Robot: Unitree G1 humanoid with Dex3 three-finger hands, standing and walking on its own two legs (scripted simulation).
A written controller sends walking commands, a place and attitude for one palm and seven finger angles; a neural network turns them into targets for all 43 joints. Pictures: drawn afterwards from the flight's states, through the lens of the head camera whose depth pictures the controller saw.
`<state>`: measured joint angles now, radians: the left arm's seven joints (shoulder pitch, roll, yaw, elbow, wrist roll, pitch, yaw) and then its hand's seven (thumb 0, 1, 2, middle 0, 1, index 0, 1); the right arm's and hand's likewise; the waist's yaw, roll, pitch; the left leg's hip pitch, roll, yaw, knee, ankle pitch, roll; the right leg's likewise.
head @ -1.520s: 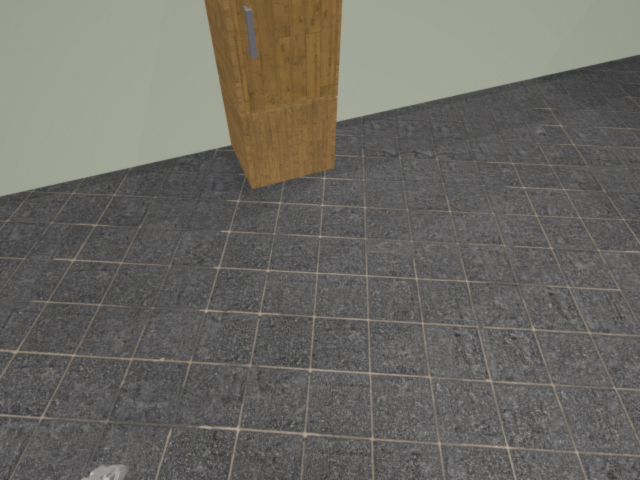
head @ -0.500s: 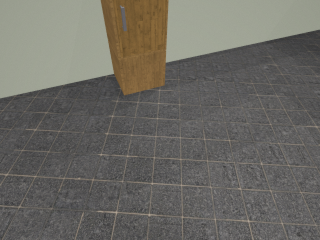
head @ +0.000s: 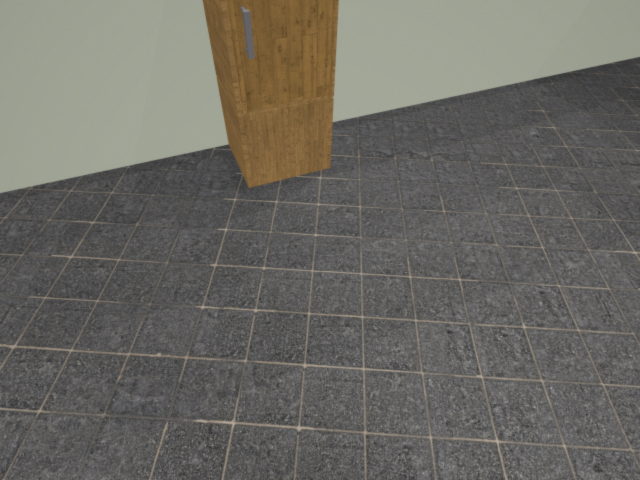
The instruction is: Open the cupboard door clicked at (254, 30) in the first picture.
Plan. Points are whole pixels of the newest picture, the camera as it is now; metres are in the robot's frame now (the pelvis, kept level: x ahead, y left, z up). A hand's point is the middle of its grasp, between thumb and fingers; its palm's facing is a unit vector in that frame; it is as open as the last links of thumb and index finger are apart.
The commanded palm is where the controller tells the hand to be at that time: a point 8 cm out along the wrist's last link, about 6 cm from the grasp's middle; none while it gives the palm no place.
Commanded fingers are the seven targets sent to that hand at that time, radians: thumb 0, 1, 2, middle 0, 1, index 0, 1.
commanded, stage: walk to a spot facing it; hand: left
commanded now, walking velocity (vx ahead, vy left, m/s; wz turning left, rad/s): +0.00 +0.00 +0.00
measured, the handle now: (246, 32) +1.48 +0.35 -0.05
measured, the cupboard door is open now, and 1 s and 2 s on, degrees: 0 0 0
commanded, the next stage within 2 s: turn to face it in 1.98 s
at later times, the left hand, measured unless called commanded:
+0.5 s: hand out of the picture +0.06 +0.15 -0.18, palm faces -0.02 -0.98 -0.18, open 7.4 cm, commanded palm none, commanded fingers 0.00 0.90 0.90 -0.20 -0.30 -0.20 -0.30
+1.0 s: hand (235, 324) +0.41 +0.19 -0.17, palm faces -0.22 -0.96 -0.19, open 7.4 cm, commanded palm none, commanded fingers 0.00 0.90 0.90 -0.20 -0.30 -0.20 -0.30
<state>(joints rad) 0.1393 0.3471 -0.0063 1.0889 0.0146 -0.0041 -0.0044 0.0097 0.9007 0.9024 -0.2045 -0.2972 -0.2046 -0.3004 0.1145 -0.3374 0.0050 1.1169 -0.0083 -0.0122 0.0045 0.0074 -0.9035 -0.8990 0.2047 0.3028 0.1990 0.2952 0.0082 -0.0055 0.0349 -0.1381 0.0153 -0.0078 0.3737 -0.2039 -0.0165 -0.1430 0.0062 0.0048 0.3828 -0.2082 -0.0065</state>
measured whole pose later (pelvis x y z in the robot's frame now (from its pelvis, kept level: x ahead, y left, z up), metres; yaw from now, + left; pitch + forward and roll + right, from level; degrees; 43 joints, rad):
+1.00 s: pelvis +0.30 +0.02 -0.01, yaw -17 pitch +0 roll +0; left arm 0.24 0.20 0.08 0.99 0.04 0.00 -0.02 0.01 0.91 0.90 -0.20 -0.30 -0.19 -0.30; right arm 0.28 -0.18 -0.06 1.06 -0.03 -0.08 -0.01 -0.02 -0.95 -0.90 0.20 0.30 0.20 0.29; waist 0.02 -0.03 0.01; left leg -0.18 0.03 0.25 0.43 -0.25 0.06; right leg -0.56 -0.10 -0.07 1.02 -0.23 -0.02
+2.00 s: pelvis +0.73 -0.15 -0.02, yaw -30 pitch +0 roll +0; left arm 0.12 0.16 0.07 1.01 0.03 0.00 -0.04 0.01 0.91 0.90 -0.20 -0.30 -0.20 -0.30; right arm 0.45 -0.08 -0.03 1.15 -0.03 -0.07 -0.01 0.01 -0.91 -0.90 0.20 0.30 0.20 0.29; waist -0.05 0.00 0.09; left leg 0.09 0.09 0.33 0.36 -0.41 -0.06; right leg -0.54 -0.07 -0.14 0.69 -0.18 -0.04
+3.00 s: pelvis +0.88 -0.29 -0.01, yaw -6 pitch +1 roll -1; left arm 0.12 0.24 0.07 0.86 0.01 0.04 0.02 0.01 0.91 0.90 -0.20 -0.30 -0.20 -0.30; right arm 0.20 -0.23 -0.08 0.92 -0.02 0.04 0.02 0.01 -0.90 -0.90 0.20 0.30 0.20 0.30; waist -0.03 0.04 0.07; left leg -0.36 -0.03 -0.08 0.53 -0.18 0.00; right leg -0.33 -0.03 -0.02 0.69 -0.39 0.08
